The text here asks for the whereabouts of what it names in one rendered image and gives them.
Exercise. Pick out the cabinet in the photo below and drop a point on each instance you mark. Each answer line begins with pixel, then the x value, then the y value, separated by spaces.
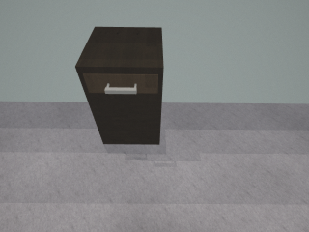
pixel 125 119

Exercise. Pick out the handle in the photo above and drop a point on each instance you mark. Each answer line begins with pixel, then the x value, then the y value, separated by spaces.
pixel 121 90

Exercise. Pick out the drawer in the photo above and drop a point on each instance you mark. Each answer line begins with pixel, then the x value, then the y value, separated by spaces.
pixel 145 83

